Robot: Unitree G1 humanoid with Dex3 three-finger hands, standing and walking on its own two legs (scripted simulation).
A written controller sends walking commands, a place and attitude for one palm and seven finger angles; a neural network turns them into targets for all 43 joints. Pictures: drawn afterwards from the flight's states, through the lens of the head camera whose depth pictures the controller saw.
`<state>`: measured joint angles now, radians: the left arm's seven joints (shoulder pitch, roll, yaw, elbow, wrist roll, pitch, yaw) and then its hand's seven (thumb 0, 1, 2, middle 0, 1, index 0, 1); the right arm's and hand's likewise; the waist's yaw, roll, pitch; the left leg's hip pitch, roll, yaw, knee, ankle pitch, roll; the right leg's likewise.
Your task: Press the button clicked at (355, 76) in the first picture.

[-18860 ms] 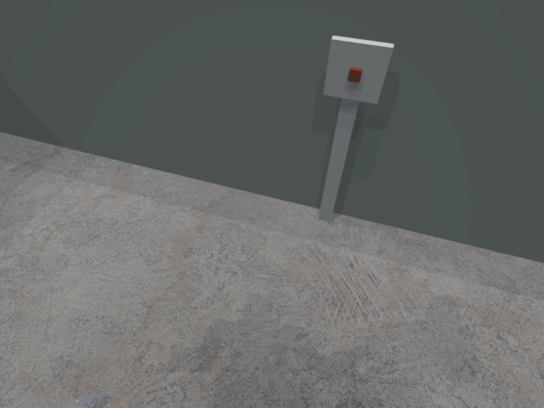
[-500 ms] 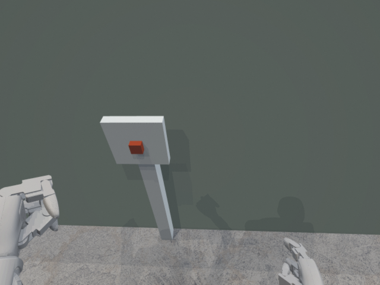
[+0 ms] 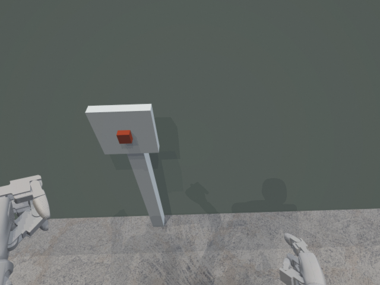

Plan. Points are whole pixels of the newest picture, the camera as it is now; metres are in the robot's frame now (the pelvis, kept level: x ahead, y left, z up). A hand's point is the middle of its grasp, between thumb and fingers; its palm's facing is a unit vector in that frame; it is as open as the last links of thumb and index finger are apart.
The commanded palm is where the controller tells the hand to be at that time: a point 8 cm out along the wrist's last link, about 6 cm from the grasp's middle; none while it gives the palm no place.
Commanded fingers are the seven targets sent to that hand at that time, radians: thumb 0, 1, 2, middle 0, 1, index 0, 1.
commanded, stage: step back with the hand held close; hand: left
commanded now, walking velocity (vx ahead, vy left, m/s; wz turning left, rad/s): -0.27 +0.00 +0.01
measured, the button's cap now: (125, 136) +0.52 +0.24 -0.01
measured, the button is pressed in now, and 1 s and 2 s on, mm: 0 0 0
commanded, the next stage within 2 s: stop stepping back and stand still in 1.18 s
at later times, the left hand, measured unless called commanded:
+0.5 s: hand (10, 256) +0.13 +0.26 +0.15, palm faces +0.36 -0.80 -0.48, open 3.1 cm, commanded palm +0.07 +0.30 +0.17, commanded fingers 0.00 0.90 0.90 -1.30 -1.50 -1.30 -1.50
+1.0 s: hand out of the picture +0.08 +0.23 +0.15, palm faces +0.23 -0.84 -0.49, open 3.1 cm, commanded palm +0.01 +0.29 +0.17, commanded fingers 0.00 0.90 0.90 -1.30 -1.50 -1.30 -1.50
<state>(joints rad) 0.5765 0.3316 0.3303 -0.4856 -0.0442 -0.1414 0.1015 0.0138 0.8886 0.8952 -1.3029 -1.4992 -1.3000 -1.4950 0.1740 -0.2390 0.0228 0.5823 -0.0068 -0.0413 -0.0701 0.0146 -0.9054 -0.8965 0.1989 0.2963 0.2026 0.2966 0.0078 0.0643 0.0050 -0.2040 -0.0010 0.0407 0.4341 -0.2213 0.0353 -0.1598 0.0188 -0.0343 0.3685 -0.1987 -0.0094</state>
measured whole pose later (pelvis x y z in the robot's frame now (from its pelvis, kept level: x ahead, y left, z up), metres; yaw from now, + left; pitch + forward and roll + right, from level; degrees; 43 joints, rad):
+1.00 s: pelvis -0.12 +0.01 -0.01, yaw -1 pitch +3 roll -3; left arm 0.63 0.45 0.38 -0.66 -0.05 -0.25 0.10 0.02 0.89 0.89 -1.30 -1.50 -1.30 -1.49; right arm 0.09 -0.19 0.01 0.57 -0.01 -0.09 -0.04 0.01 -0.90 -0.90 0.20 0.30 0.20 0.30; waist -0.01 -0.01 0.06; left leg -0.49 0.02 0.04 0.47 -0.03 0.06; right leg -0.27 0.09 0.04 0.52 -0.30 -0.01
